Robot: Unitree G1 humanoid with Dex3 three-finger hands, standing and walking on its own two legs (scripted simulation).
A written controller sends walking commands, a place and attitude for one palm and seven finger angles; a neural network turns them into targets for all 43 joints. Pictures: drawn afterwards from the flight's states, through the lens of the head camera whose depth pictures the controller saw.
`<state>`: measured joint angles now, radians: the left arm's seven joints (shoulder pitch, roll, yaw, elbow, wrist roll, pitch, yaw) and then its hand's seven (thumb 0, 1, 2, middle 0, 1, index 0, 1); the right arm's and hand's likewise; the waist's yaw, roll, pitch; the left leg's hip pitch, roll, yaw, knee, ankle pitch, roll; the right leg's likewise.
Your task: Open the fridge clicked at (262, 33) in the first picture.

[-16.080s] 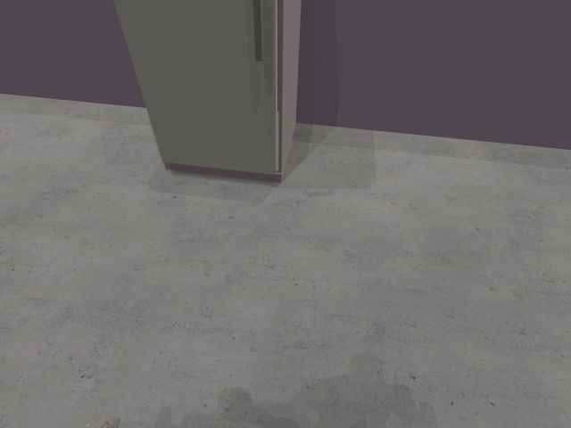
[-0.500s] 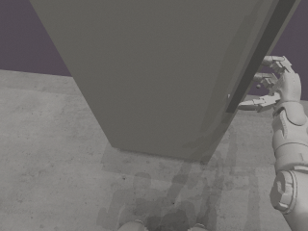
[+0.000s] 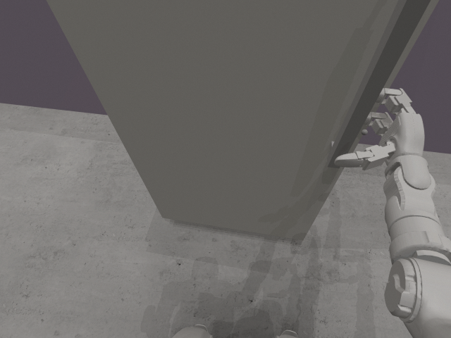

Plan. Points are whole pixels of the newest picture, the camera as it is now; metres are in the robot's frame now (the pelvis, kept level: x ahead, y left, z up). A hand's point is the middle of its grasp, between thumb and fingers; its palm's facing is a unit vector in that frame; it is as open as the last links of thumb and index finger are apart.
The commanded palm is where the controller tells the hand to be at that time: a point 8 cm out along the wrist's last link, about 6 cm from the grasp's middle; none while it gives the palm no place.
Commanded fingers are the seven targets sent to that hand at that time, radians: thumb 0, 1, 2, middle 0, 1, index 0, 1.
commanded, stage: slide the fingers in behind the handle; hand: right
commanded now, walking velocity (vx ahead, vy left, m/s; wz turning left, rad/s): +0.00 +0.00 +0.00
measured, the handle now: (371, 73) +0.53 -0.15 +0.19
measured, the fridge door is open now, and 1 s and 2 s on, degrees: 0 0 0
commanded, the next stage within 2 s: grip the handle and tug to test in 1.36 s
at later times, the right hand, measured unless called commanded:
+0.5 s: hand (351, 133) +0.47 -0.14 +0.11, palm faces +0.01 +1.00 +0.00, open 14.0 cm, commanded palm +0.44 -0.19 +0.10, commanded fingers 0.00 0.50 -0.30 0.30 1.20 0.30 1.20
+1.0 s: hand (341, 128) +0.48 -0.12 +0.10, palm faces +0.03 +1.00 -0.01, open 14.0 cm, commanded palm +0.45 -0.17 +0.10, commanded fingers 0.00 0.50 -0.30 0.30 1.20 0.30 1.20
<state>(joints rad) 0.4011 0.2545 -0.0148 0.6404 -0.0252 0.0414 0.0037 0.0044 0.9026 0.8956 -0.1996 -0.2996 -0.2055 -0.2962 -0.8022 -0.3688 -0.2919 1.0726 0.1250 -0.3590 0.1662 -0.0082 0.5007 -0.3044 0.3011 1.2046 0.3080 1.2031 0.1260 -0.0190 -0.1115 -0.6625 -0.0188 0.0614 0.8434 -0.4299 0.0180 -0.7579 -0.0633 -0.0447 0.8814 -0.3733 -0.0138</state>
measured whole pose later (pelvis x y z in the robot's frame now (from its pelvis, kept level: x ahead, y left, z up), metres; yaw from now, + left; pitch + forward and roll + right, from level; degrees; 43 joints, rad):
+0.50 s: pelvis +0.00 +0.01 +0.00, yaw -1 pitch +13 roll +1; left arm 0.37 0.25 -0.01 0.65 -0.03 0.04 0.00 0.00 0.90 0.90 -0.20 -0.30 -0.21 -0.30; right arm -0.79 -0.31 -0.25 1.06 0.12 -0.37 0.11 -0.01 0.50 -0.30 0.30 1.20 0.30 1.20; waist 0.12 -0.02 -0.10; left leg -0.64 -0.02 0.07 0.84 -0.43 0.02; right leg -0.73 -0.06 -0.04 0.87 -0.37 -0.01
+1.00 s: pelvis +0.00 +0.01 +0.00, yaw -1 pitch +14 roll +1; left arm 0.39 0.25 0.00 0.66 -0.02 0.04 0.00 0.00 0.90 0.90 -0.20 -0.30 -0.20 -0.30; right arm -0.83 -0.31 -0.24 1.10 0.11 -0.38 0.07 -0.01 0.50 -0.30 0.30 1.20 0.30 1.20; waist 0.13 -0.02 -0.10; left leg -0.66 -0.02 0.07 0.84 -0.43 0.03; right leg -0.75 -0.06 -0.03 0.86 -0.36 0.00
